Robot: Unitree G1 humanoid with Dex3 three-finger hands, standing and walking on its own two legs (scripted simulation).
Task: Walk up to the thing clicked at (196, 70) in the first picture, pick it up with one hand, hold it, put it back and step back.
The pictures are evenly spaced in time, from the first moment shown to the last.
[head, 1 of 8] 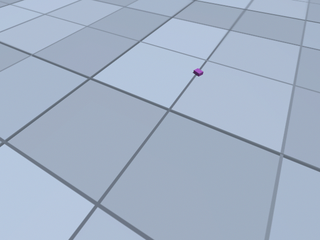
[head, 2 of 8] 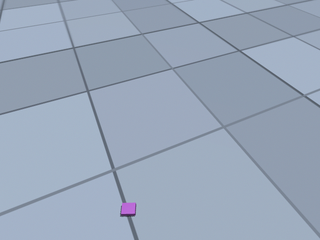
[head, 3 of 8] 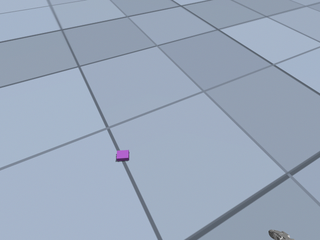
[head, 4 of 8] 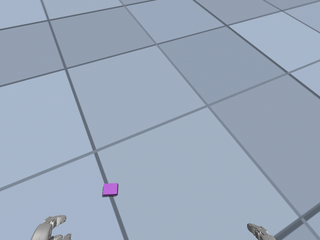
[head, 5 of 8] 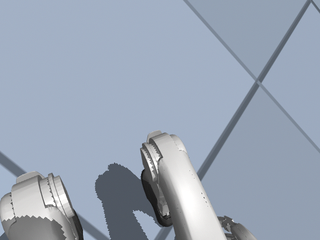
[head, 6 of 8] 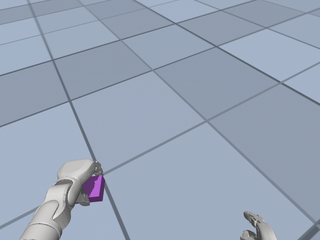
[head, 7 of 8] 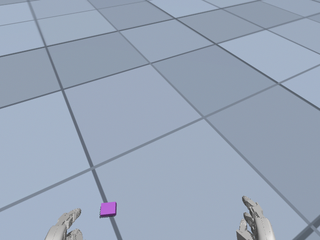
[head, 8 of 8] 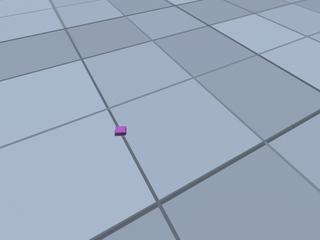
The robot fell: no
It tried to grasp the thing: yes
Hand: left
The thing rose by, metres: 0.68
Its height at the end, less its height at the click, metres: +0.00
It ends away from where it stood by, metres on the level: 0.01
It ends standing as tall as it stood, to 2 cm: yes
